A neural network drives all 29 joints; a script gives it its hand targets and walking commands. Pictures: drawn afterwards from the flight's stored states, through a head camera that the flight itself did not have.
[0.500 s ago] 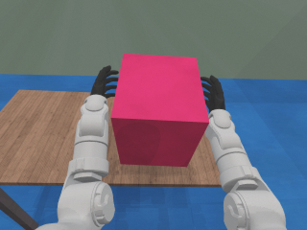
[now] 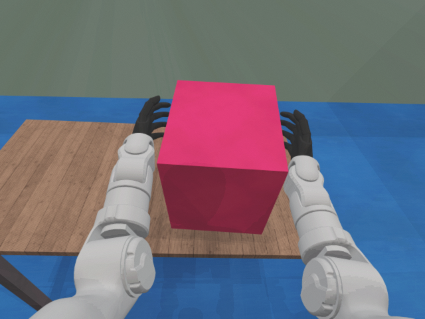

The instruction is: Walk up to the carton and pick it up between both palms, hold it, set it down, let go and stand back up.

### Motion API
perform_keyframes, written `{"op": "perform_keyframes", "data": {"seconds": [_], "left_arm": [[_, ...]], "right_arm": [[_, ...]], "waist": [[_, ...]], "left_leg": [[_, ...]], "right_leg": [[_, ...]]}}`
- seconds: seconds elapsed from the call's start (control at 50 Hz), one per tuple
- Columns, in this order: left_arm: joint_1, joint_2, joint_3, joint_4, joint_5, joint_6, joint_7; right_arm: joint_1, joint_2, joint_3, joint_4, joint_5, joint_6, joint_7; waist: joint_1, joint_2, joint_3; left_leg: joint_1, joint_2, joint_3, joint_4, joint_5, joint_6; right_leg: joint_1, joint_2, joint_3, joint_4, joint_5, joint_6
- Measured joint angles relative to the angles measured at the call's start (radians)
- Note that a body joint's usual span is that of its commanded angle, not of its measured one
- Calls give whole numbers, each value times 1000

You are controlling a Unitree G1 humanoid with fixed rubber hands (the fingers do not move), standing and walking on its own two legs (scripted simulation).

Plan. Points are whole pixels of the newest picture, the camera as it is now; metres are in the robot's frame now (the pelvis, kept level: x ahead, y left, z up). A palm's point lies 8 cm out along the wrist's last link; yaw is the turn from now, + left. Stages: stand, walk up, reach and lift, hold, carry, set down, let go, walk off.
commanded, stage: set down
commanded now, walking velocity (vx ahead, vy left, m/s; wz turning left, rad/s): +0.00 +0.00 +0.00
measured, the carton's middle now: (220, 159) +0.44 -0.01 +0.08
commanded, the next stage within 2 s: none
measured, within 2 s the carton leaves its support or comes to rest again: rests again in 1.90 s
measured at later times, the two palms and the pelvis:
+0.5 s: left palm (147, 138) +0.44 +0.14 +0.13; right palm (294, 156) +0.40 -0.15 +0.13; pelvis +0.01 +0.00 +0.00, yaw -1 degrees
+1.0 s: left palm (150, 138) +0.46 +0.14 +0.12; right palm (290, 158) +0.41 -0.15 +0.11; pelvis +0.02 +0.01 +0.00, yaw -1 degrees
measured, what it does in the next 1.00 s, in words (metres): stands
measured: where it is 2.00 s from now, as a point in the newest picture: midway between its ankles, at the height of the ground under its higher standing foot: outside the picture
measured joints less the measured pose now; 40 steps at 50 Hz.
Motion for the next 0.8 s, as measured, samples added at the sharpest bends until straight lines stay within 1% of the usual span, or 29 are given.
{"op": "perform_keyframes", "data": {"seconds": [0.36,0.8], "left_arm": [[-24,15,16,94,-8,-67,-3],[-80,39,63,222,1,-152,-17]], "right_arm": [[-5,37,-101,7,-88,-25,15],[-24,84,-220,-15,-207,-39,29]], "waist": [[5,4,-14],[-1,10,-30]], "left_leg": [[-39,2,20,5,-10,3],[-104,2,39,2,-7,7]], "right_leg": [[-41,-4,0,2,-4,4],[-113,-10,-7,13,-7,7]]}}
